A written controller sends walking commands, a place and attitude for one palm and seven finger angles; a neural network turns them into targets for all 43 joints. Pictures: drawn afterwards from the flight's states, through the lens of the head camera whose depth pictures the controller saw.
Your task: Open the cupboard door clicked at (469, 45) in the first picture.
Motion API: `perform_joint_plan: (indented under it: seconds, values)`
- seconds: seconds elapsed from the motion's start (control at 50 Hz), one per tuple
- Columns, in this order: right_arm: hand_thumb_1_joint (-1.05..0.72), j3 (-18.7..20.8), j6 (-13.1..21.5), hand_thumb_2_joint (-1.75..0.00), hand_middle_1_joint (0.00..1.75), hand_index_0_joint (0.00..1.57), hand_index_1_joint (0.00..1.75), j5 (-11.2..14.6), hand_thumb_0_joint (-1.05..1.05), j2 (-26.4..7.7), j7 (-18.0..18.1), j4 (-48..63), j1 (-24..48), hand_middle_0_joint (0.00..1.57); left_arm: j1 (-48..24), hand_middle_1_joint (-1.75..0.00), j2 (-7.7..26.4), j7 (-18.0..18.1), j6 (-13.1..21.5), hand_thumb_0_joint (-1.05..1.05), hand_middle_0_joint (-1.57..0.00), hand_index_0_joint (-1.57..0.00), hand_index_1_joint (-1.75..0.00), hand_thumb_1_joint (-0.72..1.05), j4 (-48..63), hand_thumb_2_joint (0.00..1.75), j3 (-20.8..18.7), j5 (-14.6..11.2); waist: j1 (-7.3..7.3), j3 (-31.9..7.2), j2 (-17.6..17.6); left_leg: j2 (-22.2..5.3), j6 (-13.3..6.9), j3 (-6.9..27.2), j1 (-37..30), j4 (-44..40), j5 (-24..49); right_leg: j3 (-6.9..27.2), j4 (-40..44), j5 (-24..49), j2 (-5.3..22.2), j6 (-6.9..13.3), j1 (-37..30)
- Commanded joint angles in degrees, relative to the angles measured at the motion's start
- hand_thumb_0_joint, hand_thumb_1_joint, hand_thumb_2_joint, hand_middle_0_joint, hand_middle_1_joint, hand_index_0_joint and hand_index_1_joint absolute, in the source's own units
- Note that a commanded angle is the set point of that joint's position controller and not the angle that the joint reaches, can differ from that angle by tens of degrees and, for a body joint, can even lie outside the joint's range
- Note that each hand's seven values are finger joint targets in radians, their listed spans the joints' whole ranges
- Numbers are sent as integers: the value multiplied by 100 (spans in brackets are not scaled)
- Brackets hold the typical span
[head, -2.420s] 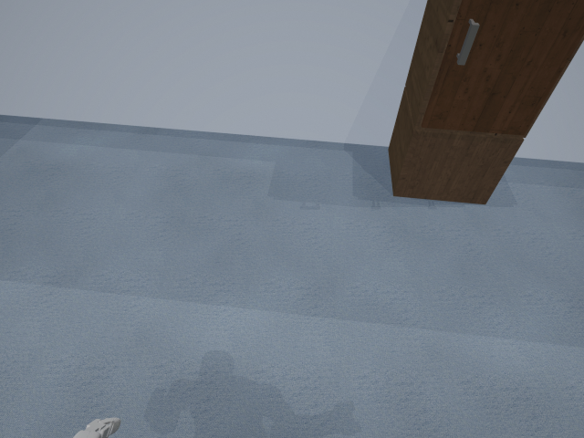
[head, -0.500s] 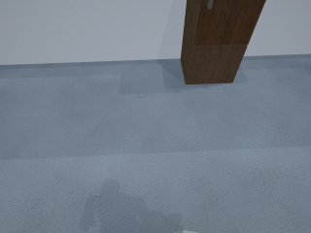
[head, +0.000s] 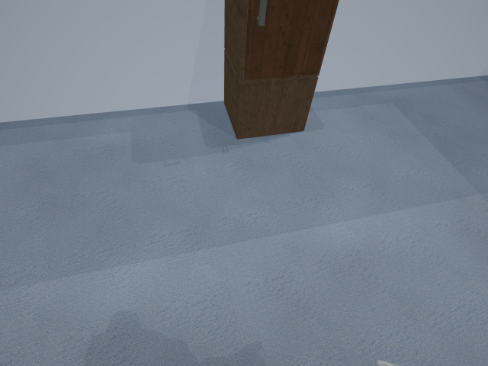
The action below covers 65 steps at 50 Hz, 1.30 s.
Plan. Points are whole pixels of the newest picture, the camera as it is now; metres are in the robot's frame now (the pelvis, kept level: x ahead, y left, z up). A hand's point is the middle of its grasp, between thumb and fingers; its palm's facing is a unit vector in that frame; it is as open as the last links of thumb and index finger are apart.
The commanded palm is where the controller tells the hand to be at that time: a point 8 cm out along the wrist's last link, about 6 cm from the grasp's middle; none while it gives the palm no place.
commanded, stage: walk to a spot facing it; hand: left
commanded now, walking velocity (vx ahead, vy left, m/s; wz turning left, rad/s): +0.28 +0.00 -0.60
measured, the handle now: (261, 6) +1.45 +0.08 +0.01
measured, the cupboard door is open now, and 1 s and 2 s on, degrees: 0 0 0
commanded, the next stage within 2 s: turn to face it in 1.96 s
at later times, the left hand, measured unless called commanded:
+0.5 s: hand (192, 309) +0.25 +0.13 -0.17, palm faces -0.38 -0.91 -0.13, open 7.4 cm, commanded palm none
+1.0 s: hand (231, 251) +0.40 +0.07 -0.18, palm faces -0.38 -0.91 -0.18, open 7.3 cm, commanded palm none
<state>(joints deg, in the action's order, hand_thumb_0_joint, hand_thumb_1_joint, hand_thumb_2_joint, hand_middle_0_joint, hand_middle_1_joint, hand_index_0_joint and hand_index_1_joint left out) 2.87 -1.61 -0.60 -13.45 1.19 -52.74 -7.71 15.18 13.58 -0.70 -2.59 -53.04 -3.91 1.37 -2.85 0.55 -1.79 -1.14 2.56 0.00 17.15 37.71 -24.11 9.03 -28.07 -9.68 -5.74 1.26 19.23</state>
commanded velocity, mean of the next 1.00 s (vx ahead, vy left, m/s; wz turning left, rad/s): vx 0.35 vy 0.00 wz -0.37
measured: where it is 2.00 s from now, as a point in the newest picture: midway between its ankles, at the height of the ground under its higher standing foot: (326, 265)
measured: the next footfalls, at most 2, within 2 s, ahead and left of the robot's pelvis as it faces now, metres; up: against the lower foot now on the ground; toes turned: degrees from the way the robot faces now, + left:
left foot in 0.02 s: +0.03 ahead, +0.12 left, +0.00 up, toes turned +0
right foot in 0.58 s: +0.22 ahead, -0.19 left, +0.00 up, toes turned -30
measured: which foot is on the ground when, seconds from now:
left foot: up 0.00-0.00, down 0.02-0.58, up 0.60-1.00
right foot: down 0.00-0.02, up 0.04-0.56, down 0.58-1.00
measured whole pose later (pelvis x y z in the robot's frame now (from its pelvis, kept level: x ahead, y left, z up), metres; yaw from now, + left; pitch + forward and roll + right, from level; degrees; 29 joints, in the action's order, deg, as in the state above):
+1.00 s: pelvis +0.31 -0.10 +0.00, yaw -27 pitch +0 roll -3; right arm 2.6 2.0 -1.6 -9.3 -1.4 -55.0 -9.4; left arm 18.2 11.8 -0.2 3.0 -60.6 -3.3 1.2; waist -1.3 0.0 0.8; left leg -8.0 2.3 -5.9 27.3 38.4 -11.2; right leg -3.8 -25.5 -20.9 -2.7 1.0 4.3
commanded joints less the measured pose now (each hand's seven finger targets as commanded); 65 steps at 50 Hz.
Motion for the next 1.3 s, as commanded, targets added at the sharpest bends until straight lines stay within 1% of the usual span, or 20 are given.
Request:
perform_joint_plan:
  seconds: [0.0,0.02,0.1,0.18,0.4,0.46,0.52,0.54,0.56,0.58,0.6,0.66,0.74,0.92,0.98,1.0,1.02,1.04,1.12,1.28]
  values:
    - [-90,328,320,-90,30,20,30,-69,0,-1432,114,86,-1450,20,-543,-30,425,-61,136,0,-20,-20,-30,90,741,90,-137,-81,857,-348,2059,-2050,-583,2263,-2850,-2810,-1615,-59,-1573,-2547,-176,-65,2849]
    - [-90,344,314,-90,30,20,30,-40,0,-1611,122,187,-1291,20,-1020,-30,623,-78,160,0,-20,-20,-30,90,922,90,-212,-19,865,285,1765,-2921,-976,2969,-1648,-3222,-2125,-340,-2528,-2108,377,-208,2910]
    - [-90,102,437,-90,30,20,30,-75,0,-852,70,418,-340,20,-275,-30,608,-279,72,0,-20,-20,-30,90,475,90,-319,96,94,790,817,-1757,-684,976,-188,-3136,-1109,-627,-4103,-565,647,-347,2133]
    - [-90,50,548,-90,30,20,30,-41,0,-598,97,157,-1036,20,-210,-30,325,-285,50,0,-20,-20,-30,90,393,90,-246,90,187,641,1032,-1407,-527,62,-815,-2892,71,-768,-4548,115,718,-428,2485]
    - [-90,66,629,-90,30,20,30,-132,0,-471,100,-585,-2517,20,-1754,-30,-23,-332,163,0,-20,-20,-30,90,686,90,-20,54,802,867,928,-2001,-959,-730,-2449,-2485,2650,-1461,-2214,-356,1164,-322,2845]
    - [-90,100,603,-90,30,20,30,-155,0,-523,61,-692,-2466,20,-1776,-30,-56,-304,247,0,-20,-20,-30,90,648,90,19,29,737,709,1087,-1988,-836,-1174,-2347,-2096,3617,-1759,-1311,-607,912,-60,1912]
    - [-90,140,599,-90,30,20,30,-89,0,-722,42,-692,-2225,20,-572,-30,141,-231,371,0,-20,-20,-30,90,239,90,-65,44,129,-34,1075,-1825,-605,-1715,-2102,-447,6001,-2100,-594,-628,380,284,-5]
    - [-90,127,593,-90,30,20,30,-38,0,-719,9,-639,-2095,20,367,-30,425,-188,454,0,-20,-20,-30,90,-61,90,-169,72,-332,-598,858,-1690,-350,-1831,-1278,798,5530,-1987,-199,-48,403,411,-1655]
    - [-90,68,579,-90,30,20,30,49,0,-426,-80,-525,-2219,20,1169,-30,1090,-83,516,0,-20,-20,-30,90,-285,90,-310,72,-633,-1427,-431,-1246,-106,-1812,539,2424,2445,-287,-60,-13,1773,831,-3594]
    - [-90,7,596,-90,30,20,30,82,0,-109,-37,-255,-1970,20,1571,-30,1563,15,493,0,-20,-20,-30,90,-401,90,-421,-54,-620,-1968,-1253,-385,105,-1158,1938,4148,-1023,2319,432,1036,3086,1437,-4342]
    - [-90,54,580,-90,30,20,30,74,0,-246,-11,-115,-1388,20,1346,-30,1581,68,449,0,-20,-20,-30,90,-356,90,-443,-134,-620,-1492,-542,-576,-63,-394,2244,4562,-783,2130,820,977,3100,1583,-3811]
    - [-90,99,476,-90,30,20,30,-37,0,-114,-41,-286,-1217,20,32,-30,813,88,518,0,-20,-20,-30,90,-134,90,-192,-104,72,-81,344,-1098,-69,-140,1755,3976,407,747,1259,208,2502,1071,-1208]
    - [-90,64,269,-90,30,20,30,-119,0,151,-86,-502,-1809,20,-247,-30,451,93,647,0,-20,-20,-30,90,-203,90,-41,-13,600,237,-383,-996,67,-364,1239,2913,847,-418,1506,601,1836,804,-105]
    - [-90,61,472,-90,30,20,30,-80,0,72,-284,35,-290,20,329,-30,603,100,692,0,-20,-20,-30,90,-464,90,-60,-2,193,401,-543,-647,-20,-655,928,147,1303,-174,1324,302,1820,821,-823]
    - [-90,142,561,-90,30,20,30,-111,0,-182,-221,-184,-922,20,348,-30,604,103,659,0,-20,-20,-30,90,-504,90,-78,-30,558,183,90,-362,-117,-857,-612,-738,1369,-386,231,742,1573,616,-498]
    - [-90,237,607,-90,30,20,30,-159,0,-551,-159,-413,-1679,20,396,-30,388,85,656,0,-20,-20,-30,90,-459,90,-61,-55,852,-276,806,-860,-335,-82,-1805,-1170,1111,-647,-1125,710,1151,403,100]
    - [-90,388,619,-90,30,20,30,-231,0,-1218,-125,-561,-2346,20,649,-30,40,31,649,0,-20,-20,-30,90,-377,90,0,-112,944,-789,2295,-2414,-860,1856,-2776,-1881,822,-1469,-3006,-1480,433,87,1241]
    - [-90,332,539,-90,30,20,30,-166,0,-1175,-98,-589,-2429,20,391,-30,170,50,666,0,-20,-20,-30,90,-271,90,2,-50,970,-639,1990,-2791,-1088,2464,-2513,-2427,274,-994,-3980,-2247,476,117,1637]
    - [-90,63,649,-90,30,20,30,-115,0,-211,-19,-463,-1353,20,126,-30,-7,-41,539,0,-20,-20,-30,90,-510,90,-68,27,454,423,589,-2048,-633,709,-873,-2698,957,-746,-4448,-685,1156,20,1572]
    - [-90,68,725,-90,30,20,30,-52,0,-20,43,-753,-1675,20,155,-30,-278,-77,259,0,-20,-20,-30,90,-516,90,-109,68,261,508,765,-1680,-724,-634,-1142,-2933,1717,-997,-3692,237,1297,-238,2064]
